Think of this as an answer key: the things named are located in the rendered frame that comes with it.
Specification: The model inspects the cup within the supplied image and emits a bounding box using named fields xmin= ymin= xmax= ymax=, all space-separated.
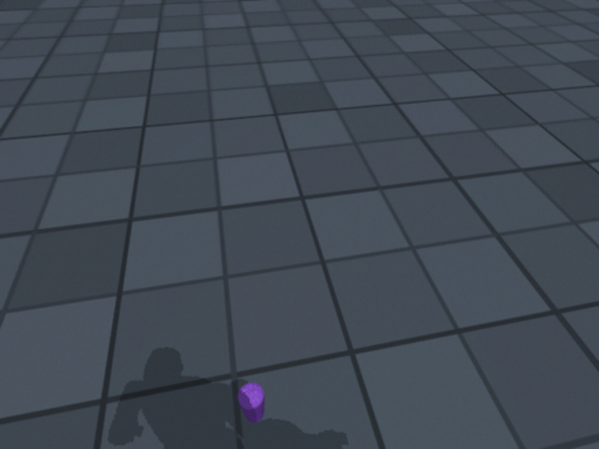
xmin=238 ymin=383 xmax=265 ymax=423

